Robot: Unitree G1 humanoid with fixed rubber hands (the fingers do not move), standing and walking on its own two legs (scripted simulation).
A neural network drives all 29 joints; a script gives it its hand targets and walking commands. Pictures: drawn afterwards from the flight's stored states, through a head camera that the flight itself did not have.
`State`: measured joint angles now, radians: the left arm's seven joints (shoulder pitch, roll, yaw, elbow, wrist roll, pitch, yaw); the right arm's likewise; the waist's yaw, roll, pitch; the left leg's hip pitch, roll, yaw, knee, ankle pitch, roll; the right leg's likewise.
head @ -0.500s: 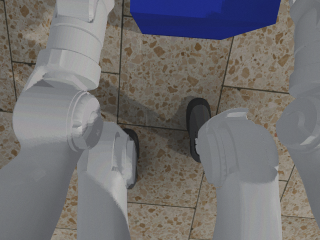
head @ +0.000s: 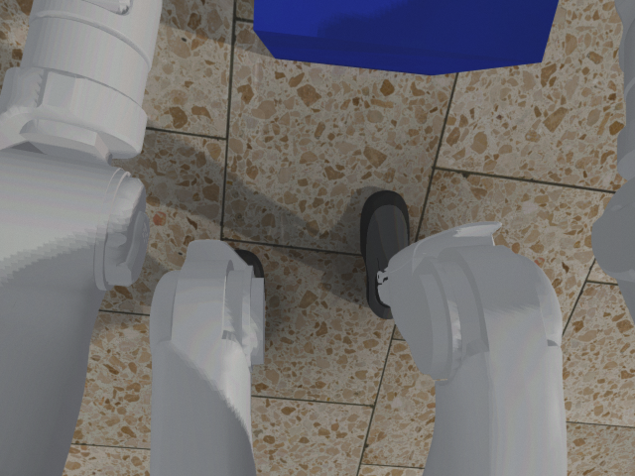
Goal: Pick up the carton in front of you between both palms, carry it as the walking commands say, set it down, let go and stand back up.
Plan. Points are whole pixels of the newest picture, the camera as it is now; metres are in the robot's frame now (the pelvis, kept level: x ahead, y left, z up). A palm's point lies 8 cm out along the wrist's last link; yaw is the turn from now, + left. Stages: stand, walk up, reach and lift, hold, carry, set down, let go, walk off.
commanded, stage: set down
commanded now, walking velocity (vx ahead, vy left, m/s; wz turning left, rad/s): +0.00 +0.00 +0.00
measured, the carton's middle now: out of the picture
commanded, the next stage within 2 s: let go in 0.94 s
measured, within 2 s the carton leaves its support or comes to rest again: neither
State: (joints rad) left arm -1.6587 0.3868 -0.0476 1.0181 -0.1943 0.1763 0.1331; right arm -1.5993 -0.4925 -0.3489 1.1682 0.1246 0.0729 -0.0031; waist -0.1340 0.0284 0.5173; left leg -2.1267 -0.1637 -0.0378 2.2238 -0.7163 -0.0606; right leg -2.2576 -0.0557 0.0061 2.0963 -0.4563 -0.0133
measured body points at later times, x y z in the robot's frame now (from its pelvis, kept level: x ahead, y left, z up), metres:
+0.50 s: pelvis +0.01 +0.00 +0.10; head +0.36 -0.06 +0.37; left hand +0.63 +0.05 +0.00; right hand +0.55 -0.33 -0.01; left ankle +0.08 +0.12 -0.35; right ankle +0.14 -0.13 -0.35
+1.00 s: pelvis +0.03 -0.01 +0.24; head +0.36 -0.06 +0.54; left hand +0.63 +0.06 +0.14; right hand +0.54 -0.33 +0.14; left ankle +0.08 +0.12 -0.35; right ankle +0.14 -0.13 -0.35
